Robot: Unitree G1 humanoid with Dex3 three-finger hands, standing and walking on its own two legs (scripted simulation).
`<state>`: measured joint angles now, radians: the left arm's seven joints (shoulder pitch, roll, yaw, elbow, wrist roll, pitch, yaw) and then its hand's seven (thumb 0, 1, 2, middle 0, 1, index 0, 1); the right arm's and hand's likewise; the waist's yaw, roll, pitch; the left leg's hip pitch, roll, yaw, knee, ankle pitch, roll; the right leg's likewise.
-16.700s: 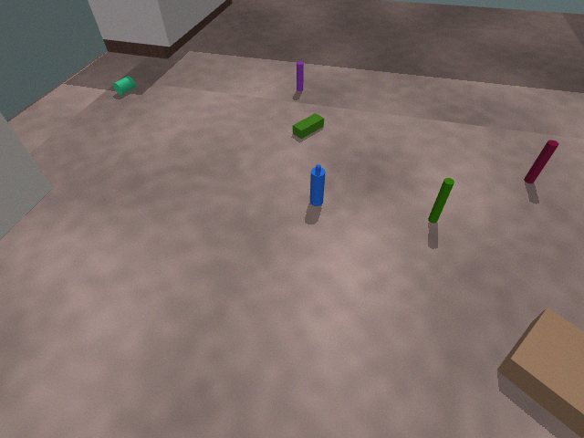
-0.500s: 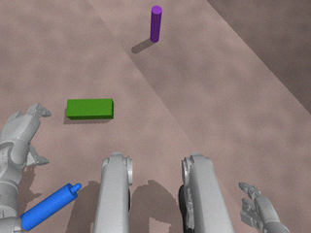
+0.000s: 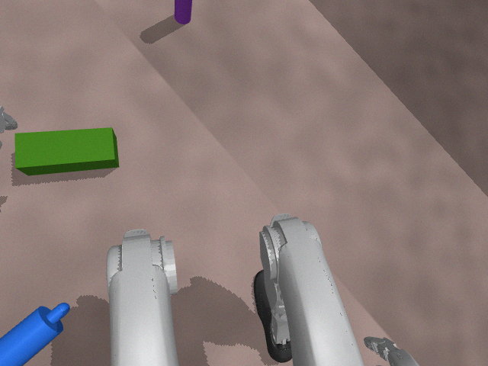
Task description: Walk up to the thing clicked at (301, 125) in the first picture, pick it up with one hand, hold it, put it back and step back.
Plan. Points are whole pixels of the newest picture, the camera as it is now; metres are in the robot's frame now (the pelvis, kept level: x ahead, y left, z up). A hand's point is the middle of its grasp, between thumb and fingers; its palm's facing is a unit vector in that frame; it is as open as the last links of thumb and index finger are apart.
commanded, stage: rise first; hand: left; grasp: from above
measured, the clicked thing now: (70, 151) +0.53 +0.32 -0.33
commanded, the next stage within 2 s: none
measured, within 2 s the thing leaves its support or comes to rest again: neither
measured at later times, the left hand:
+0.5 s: hand out of the picture +0.46 +0.38 -0.18, palm faces -0.44 -0.08 -0.90, open 14.2 cm
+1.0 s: hand (15, 155) +0.47 +0.37 -0.20, palm faces -0.43 -0.09 -0.90, open 14.3 cm
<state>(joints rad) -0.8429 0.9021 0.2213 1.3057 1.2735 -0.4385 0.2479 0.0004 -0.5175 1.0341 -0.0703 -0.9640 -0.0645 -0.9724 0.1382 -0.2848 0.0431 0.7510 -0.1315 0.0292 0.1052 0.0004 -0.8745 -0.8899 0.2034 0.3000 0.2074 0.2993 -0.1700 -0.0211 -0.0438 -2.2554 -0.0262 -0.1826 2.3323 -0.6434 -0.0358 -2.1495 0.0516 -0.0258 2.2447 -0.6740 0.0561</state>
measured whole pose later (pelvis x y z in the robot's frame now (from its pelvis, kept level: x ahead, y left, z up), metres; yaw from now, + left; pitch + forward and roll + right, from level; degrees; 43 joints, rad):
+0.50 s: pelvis +0.01 +0.01 -0.02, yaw -3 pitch +34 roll -12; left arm -0.94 0.96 0.20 1.39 1.34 -0.39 0.32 0.00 -0.53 1.00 -0.07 -1.01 -0.08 -1.01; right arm 0.09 -0.26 0.09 0.72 -0.17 0.04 0.13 0.00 -0.91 -0.90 0.20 0.30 0.21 0.30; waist -0.21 -0.04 -0.02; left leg -2.32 -0.02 -0.19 2.41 -0.70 -0.01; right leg -2.20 0.06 -0.03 2.30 -0.72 0.06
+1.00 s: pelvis +0.01 +0.01 -0.03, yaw -4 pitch +33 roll -13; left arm -0.97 1.00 0.21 1.44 1.34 -0.39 0.35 0.00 -0.57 1.04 -0.07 -1.01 -0.07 -1.02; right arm 0.11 -0.28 0.13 0.70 -0.18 0.03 0.14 0.00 -0.91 -0.90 0.20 0.30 0.21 0.30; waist -0.24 -0.05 0.02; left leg -2.34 -0.02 -0.21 2.45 -0.70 -0.01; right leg -2.21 0.06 -0.05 2.32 -0.70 0.07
